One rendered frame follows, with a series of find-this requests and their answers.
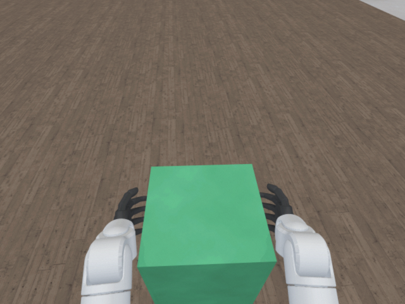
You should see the right robot hand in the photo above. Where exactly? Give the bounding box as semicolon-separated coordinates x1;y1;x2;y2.
259;184;293;233

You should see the carton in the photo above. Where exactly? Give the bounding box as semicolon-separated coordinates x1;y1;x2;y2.
137;164;277;304

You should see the left robot hand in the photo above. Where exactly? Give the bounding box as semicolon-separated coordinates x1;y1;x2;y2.
113;187;147;235

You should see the robot right forearm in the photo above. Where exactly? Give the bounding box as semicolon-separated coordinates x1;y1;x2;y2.
275;214;339;304

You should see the robot left forearm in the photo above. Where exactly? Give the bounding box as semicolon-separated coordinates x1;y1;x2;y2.
81;218;137;304

